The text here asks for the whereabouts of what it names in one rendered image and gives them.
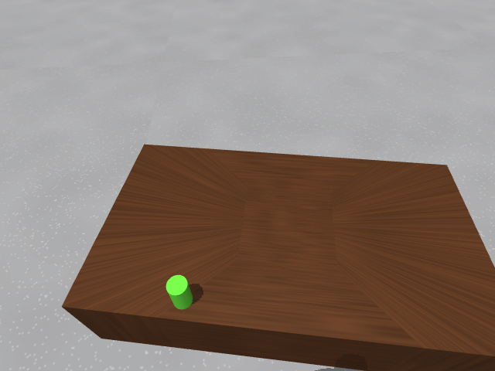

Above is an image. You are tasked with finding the can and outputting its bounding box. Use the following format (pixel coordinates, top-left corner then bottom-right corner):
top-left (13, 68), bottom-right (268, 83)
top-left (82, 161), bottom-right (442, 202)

top-left (166, 275), bottom-right (193, 309)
